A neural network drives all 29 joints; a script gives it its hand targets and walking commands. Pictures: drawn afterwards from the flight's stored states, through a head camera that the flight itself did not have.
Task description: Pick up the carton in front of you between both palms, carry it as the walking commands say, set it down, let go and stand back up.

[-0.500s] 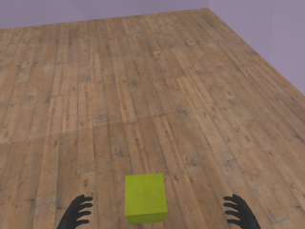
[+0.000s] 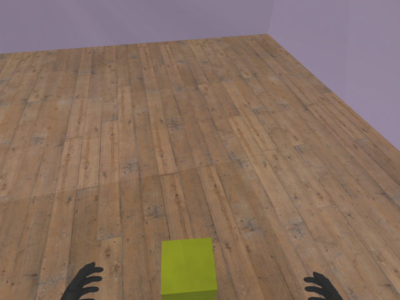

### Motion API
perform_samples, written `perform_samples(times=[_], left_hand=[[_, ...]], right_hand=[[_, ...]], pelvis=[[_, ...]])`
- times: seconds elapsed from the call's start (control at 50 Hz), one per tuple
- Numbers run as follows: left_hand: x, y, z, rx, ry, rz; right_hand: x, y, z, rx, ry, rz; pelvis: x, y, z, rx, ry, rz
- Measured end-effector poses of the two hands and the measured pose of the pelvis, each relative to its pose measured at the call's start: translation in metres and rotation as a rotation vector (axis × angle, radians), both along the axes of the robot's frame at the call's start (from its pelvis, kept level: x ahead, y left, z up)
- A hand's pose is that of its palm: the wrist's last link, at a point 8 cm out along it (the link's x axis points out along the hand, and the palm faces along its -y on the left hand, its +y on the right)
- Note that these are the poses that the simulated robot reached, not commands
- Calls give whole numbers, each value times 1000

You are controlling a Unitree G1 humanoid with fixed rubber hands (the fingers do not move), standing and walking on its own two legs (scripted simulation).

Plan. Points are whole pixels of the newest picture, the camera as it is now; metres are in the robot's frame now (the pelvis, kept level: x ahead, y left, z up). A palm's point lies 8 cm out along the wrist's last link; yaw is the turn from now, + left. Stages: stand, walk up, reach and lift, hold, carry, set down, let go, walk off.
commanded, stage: stand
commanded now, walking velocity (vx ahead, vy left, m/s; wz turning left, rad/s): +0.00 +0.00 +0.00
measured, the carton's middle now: (188, 273) +0.38 +0.05 -0.65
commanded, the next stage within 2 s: none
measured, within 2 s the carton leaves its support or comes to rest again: neither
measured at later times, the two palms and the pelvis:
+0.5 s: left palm out of the picture +0.13 +0.30 -0.09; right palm out of the picture +0.12 -0.28 -0.08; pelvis +0.01 +0.02 +0.00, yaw -1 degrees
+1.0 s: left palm out of the picture +0.10 +0.31 -0.10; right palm out of the picture +0.09 -0.29 -0.09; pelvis -0.01 +0.01 +0.01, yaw -1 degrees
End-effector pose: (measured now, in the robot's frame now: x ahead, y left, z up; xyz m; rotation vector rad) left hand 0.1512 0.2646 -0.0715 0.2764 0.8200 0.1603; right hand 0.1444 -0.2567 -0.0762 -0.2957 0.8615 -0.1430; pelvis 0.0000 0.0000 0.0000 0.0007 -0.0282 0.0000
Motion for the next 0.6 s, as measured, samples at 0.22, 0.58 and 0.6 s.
perform_samples(times=[0.22,0.58,0.6], left_hand=[[-14,30,-17,48,95,-1],[-23,41,-21,63,160,-6],[-24,42,-21,64,164,-6]], right_hand=[[-11,-26,2,-94,58,-47],[-28,-22,-8,-83,128,-70],[-30,-23,-8,-83,132,-71]], pelvis=[[7,10,1,-5,20,-12],[6,17,5,-1,4,-18],[6,17,5,-1,3,-18]])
